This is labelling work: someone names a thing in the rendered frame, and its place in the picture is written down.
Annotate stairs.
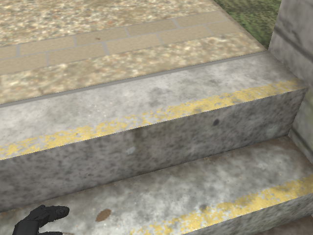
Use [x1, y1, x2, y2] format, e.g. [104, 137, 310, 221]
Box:
[0, 87, 313, 235]

